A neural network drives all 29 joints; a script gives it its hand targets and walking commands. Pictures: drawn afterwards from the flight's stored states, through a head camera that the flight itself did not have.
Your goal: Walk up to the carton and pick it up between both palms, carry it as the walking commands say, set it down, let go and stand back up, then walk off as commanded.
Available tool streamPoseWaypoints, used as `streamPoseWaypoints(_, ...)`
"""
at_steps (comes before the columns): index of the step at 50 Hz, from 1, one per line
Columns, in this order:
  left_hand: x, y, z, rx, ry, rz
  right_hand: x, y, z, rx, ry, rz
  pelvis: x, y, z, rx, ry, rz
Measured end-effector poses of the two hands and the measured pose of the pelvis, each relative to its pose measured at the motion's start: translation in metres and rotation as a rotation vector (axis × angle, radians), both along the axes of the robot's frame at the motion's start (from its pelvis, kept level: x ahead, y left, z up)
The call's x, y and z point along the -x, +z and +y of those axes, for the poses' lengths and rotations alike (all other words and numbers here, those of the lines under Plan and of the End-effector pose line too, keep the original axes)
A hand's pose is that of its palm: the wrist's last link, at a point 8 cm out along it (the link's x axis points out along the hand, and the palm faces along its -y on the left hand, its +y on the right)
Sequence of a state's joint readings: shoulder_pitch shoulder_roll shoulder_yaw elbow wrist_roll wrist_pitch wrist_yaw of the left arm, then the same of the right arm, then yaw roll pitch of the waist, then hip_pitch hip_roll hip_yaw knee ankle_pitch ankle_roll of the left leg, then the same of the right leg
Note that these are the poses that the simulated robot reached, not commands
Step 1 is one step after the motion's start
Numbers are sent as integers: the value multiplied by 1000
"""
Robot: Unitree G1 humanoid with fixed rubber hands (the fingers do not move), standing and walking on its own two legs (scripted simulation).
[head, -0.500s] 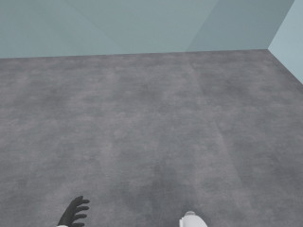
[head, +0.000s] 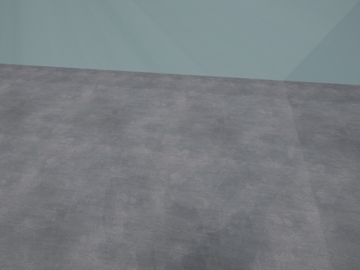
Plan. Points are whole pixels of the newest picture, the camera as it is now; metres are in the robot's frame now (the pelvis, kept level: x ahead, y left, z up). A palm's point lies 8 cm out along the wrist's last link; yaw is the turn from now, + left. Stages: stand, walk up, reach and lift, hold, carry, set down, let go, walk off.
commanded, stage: stand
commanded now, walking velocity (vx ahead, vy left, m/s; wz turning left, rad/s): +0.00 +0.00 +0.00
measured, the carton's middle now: out of the picture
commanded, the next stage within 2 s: none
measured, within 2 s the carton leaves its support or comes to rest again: neither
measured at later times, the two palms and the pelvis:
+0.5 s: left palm out of the picture +0.04 +0.27 -0.14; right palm out of the picture +0.05 -0.21 -0.13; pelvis +0.04 +0.03 +0.01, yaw +0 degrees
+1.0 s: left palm out of the picture +0.02 +0.25 -0.14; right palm out of the picture +0.03 -0.19 -0.14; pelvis +0.04 +0.03 +0.01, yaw -1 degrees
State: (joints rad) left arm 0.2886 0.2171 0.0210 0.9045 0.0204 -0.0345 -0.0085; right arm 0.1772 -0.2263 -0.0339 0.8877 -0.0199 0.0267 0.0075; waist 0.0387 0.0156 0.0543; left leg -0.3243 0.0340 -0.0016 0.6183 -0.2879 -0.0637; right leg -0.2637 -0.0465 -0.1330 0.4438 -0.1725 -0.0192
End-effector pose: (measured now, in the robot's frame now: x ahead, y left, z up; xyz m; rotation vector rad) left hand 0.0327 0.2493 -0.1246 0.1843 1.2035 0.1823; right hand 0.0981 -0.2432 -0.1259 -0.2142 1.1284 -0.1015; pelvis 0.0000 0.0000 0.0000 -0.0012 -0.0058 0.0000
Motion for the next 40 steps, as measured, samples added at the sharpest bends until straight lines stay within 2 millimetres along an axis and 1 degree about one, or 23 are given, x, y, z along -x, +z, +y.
streamPoseWaypoints(3,2,-11,7,25,20,19,-8,2,13,15,9,-18,-7,-4,9,13,4,-5)
streamPoseWaypoints(6,-2,-12,9,45,32,23,-9,7,24,18,-3,-14,-13,1,14,8,0,-11)
streamPoseWaypoints(10,-8,-11,11,51,31,33,-6,7,32,14,-24,2,-21,4,20,1,-2,-16)
streamPoseWaypoints(14,-10,-11,15,45,32,58,5,3,34,11,-53,40,-27,5,25,0,-3,-20)
streamPoseWaypoints(19,-9,-11,19,34,35,98,26,-3,35,12,-86,113,-33,6,29,-1,-5,-23)
streamPoseWaypoints(26,-7,-13,19,33,39,144,51,-7,39,12,-112,199,-38,6,32,-1,-7,-26)
streamPoseWaypoints(31,-5,-15,16,40,42,169,59,-9,43,6,-120,231,-41,6,33,-1,-8,-27)
streamPoseWaypoints(40,3,-18,9,54,47,208,65,-12,51,-8,-125,256,-44,6,34,-1,-9,-27)
